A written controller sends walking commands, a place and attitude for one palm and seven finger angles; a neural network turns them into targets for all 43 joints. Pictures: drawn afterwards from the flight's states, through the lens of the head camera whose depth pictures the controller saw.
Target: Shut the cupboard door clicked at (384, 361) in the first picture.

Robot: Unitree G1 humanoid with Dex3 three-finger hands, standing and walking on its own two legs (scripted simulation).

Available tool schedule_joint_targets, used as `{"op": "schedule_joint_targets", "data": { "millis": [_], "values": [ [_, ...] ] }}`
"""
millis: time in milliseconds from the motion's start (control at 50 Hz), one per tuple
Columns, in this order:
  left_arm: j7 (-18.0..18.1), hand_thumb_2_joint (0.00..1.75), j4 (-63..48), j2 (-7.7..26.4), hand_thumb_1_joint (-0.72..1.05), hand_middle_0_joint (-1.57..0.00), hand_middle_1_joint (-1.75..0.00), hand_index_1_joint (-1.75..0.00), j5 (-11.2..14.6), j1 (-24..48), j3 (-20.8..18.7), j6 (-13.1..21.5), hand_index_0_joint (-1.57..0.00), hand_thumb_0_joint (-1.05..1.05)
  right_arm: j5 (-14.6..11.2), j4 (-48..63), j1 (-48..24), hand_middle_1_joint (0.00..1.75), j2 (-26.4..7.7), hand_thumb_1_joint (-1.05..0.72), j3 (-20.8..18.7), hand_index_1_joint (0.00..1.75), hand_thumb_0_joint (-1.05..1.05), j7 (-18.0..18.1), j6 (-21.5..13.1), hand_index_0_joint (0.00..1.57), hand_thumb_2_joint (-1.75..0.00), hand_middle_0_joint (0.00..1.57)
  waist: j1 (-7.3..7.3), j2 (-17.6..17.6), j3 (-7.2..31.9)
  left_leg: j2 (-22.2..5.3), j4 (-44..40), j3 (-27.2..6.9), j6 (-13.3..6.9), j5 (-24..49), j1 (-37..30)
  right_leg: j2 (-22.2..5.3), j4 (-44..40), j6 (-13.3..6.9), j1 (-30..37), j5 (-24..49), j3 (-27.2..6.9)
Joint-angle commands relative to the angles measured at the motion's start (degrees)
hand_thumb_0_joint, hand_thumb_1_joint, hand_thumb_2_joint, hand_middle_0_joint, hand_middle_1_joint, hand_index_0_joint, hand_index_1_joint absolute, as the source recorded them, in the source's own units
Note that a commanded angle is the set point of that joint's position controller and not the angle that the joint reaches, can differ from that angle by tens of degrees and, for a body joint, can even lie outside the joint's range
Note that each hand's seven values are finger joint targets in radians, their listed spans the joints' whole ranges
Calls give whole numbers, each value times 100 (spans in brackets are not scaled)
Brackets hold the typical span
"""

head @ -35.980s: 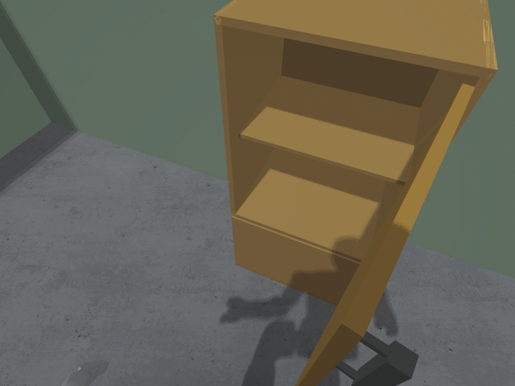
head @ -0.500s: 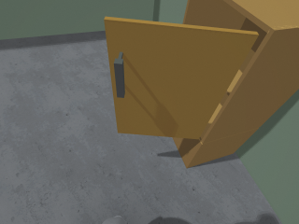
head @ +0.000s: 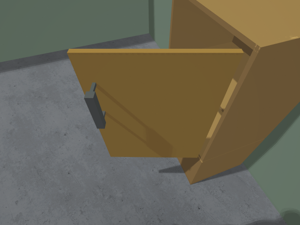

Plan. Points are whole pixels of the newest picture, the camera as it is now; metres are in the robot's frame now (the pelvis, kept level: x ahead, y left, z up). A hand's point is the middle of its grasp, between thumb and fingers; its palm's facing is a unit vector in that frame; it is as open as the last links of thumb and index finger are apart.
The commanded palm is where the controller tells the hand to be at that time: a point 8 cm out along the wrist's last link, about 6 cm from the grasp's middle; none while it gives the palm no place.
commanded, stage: come to a stop and stand still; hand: left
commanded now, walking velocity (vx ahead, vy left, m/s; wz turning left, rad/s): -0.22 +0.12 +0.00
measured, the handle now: (97, 106) +0.44 +0.18 +0.05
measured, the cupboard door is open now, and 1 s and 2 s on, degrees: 69 69 69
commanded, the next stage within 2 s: look again from close up in 1.98 s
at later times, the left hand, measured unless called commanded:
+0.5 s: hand out of the picture -0.02 +0.25 -0.18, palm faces +0.02 -0.98 -0.18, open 7.4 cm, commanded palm none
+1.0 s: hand out of the picture -0.06 +0.15 -0.17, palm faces -0.01 -0.98 -0.18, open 7.3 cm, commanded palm none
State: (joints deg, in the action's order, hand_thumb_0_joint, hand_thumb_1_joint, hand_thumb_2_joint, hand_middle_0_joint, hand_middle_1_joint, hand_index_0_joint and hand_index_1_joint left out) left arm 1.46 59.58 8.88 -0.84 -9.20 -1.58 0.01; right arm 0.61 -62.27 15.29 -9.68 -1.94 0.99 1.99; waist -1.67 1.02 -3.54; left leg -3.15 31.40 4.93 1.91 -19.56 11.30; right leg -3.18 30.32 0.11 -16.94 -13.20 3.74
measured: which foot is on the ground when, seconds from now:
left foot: down 0.00-1.00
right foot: down 0.00-0.20, up 0.22-0.72, down 0.74-1.00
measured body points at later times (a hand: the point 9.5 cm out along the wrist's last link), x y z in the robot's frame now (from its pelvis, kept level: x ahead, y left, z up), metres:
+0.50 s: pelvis -0.04 +0.05 +0.01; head -0.02 +0.09 +0.46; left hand -0.02 +0.30 -0.16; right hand +0.00 -0.18 -0.12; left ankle -0.02 +0.13 -0.74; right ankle -0.10 -0.10 -0.67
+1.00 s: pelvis -0.07 -0.02 +0.01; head -0.06 -0.02 +0.46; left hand -0.05 +0.20 -0.16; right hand -0.13 -0.23 -0.16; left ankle -0.02 +0.12 -0.74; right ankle -0.09 -0.12 -0.74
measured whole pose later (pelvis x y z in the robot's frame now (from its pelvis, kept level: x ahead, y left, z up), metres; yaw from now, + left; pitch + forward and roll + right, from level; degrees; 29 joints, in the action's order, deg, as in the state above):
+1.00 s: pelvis -0.07 -0.02 +0.01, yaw -2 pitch -2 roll +0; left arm 1.7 63.8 8.2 -0.4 -16.0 -1.1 -0.9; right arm 1.3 -66.4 19.8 -7.2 -1.0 1.4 1.2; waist -2.0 -0.4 -1.9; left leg -3.7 24.2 2.7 2.1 -9.2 13.3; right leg 0.7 25.0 -1.4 -7.6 -15.9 2.3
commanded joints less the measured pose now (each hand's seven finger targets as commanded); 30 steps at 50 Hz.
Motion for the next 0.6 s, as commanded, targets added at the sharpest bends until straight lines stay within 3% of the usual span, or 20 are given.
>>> {"op": "schedule_joint_targets", "data": {
  "millis": [0,40,60,100,120,140,160,180,200,220,240,280,300,340,380,400,440,520,580],
  "values": [
    [170,90,-100,1225,90,-20,-30,-30,-72,-730,-349,-26,-20,0,-19,321,301,30,-487,-90,-184,30,0,73,29,20,-90,20,446,-1369,715,170,1343,-169,54,-1180,1035,-1834,-629,-1259,1629,5483,-1495],
    [190,90,-209,1242,90,-20,-30,-30,-98,-563,-403,-71,-20,0,-49,419,149,30,-460,-90,-196,30,0,83,52,20,-90,20,430,-1261,821,196,1545,-410,64,-1292,1175,-1809,-535,-1340,1732,5420,-1417],
    [183,90,-276,1244,90,-20,-30,-30,-109,-418,-419,-91,-20,0,-54,441,192,30,-420,-90,-197,30,0,73,51,20,-90,20,371,-1201,917,199,1296,-411,74,-1112,1058,-1714,-482,-1263,1677,5127,-1265],
    [161,90,-375,1223,90,-20,-30,-30,-103,-132,-414,-132,-20,0,-55,369,423,30,-358,-90,-186,30,0,49,27,20,-90,20,179,-1138,1021,227,309,-276,88,-237,495,-1453,-306,-968,1368,4150,-1000],
    [149,90,-411,1172,90,-20,-30,-30,-70,-39,-401,-152,-20,0,-36,311,605,30,-367,-90,-183,30,0,38,2,20,-90,20,48,-1088,1013,211,-369,-178,78,616,-33,-1300,-206,-728,914,3221,-875],
    [128,90,-453,1001,90,-20,-30,-30,-33,-68,-357,-177,-20,0,2,289,662,30,-492,-90,-181,30,0,35,-43,20,-90,20,21,-684,985,-1,-875,-244,25,1275,-626,-961,30,-450,350,2036,-673],
    [107,90,-527,673,90,-20,-30,-30,1,-165,-293,-238,-20,0,60,412,547,30,-883,-90,-239,30,0,37,-108,20,-90,20,74,673,825,-971,-1448,-1440,-305,2033,-590,-247,625,-54,-316,-69,-185],
    [117,90,-568,518,90,-20,-30,-30,19,-138,-246,-306,-20,0,108,582,286,30,-1156,-90,-291,30,0,85,-99,20,-90,20,59,1373,553,-1717,-1731,-2028,-810,2672,82,172,1468,103,-455,-1828,-247],
    [124,90,-570,565,90,-20,-30,-30,-17,-140,-255,-350,-20,0,124,655,82,30,-1085,-90,-235,30,0,111,-104,20,-90,20,94,909,372,-1788,-1723,-1843,-1071,2142,659,170,2059,17,-129,-1864,-641],
    [106,90,-469,621,90,-20,-30,-30,-41,-161,-272,-413,-20,0,108,655,-126,30,-931,-90,-183,30,0,165,-163,20,-90,20,175,1018,106,-1518,-1906,-1677,-914,1961,731,182,2313,24,-383,-1577,-834],
    [67,90,-365,671,90,-20,-30,-30,-53,-247,-291,-423,-20,0,122,652,-245,30,-868,-90,-137,30,0,210,-176,20,-90,20,232,868,-50,-1368,-1824,-1539,-835,1875,637,197,2549,27,-531,-1267,-911],
    [10,90,-220,635,90,-20,-30,-30,-22,-475,-285,-360,-20,0,118,630,-265,30,-803,-90,-78,30,0,237,-217,20,-90,20,272,687,-38,-1220,-1794,-1369,-798,1694,190,221,2633,96,-749,-903,-918],
    [-16,90,-185,664,90,-20,-30,-30,-27,-521,-268,-318,-20,0,103,620,-203,30,-769,-90,-71,30,0,241,-240,20,-90,20,242,434,18,-1251,-1735,-1343,-859,1901,-73,195,2528,126,-835,-849,-857],
    [-30,90,-177,654,90,-20,-30,-30,-14,-547,-260,-301,-20,0,87,529,69,30,-872,-90,-117,30,0,261,-261,20,-90,20,126,457,334,-1315,-1693,-1348,-857,2182,-718,204,2432,199,-945,-780,-831],
    [-35,90,-216,693,90,-20,-30,-30,-24,-527,-269,-322,-20,0,74,435,321,30,-889,-90,-154,30,0,287,-259,20,-90,20,24,560,401,-1437,-1675,-1432,-858,2364,-1042,181,2441,223,-1094,-804,-858],
    [-37,90,-257,697,90,-20,-30,-30,-35,-458,-263,-315,-20,0,70,417,389,30,-851,-90,-169,30,0,297,-263,20,-90,20,-18,511,262,-1499,-1628,-1427,-915,2600,-1047,148,2365,215,-1137,-870,-833],
    [-56,90,-282,631,90,-20,-30,-30,-41,-432,-266,-344,-20,0,92,360,490,30,-920,-90,-221,30,0,296,-239,20,-90,20,-87,401,357,-1598,-1610,-1469,-1038,2538,-1135,118,2250,213,-1061,-1015,-754],
    [-90,90,-327,490,90,-20,-30,-30,-47,-393,-216,-331,-20,0,116,323,453,30,-991,-90,-263,30,0,241,-219,20,-90,20,-102,566,343,-1561,-1699,-1449,-1111,1803,-880,55,1634,150,-707,-1195,-515],
    [-83,90,-252,393,90,-20,-30,-30,-32,-531,-166,-306,-20,0,114,279,343,30,-994,-90,-267,30,0,190,-193,20,-90,20,-58,764,317,-1361,-1802,-1385,-1020,938,-366,138,888,71,-72,-1168,-283]
  ]
}}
